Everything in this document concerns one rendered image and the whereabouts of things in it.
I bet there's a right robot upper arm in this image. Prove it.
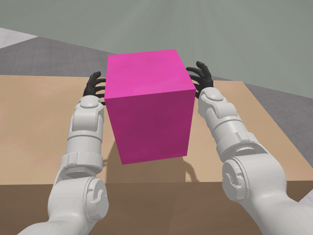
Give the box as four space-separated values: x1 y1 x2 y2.
222 153 313 235

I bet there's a left robot hand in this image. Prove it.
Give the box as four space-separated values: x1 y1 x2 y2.
83 71 106 105

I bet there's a right robot hand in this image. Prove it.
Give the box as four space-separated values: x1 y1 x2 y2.
186 61 213 99

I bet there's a robot left forearm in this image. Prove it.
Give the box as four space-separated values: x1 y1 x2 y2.
47 95 104 214

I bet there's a carton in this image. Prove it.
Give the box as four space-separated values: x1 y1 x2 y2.
104 49 196 165

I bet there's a left robot upper arm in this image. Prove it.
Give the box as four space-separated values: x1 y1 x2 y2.
17 176 109 235

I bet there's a pedestal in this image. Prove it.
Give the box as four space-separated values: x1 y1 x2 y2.
0 75 313 235

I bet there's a robot right forearm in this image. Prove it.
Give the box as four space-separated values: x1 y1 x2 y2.
198 87 287 186

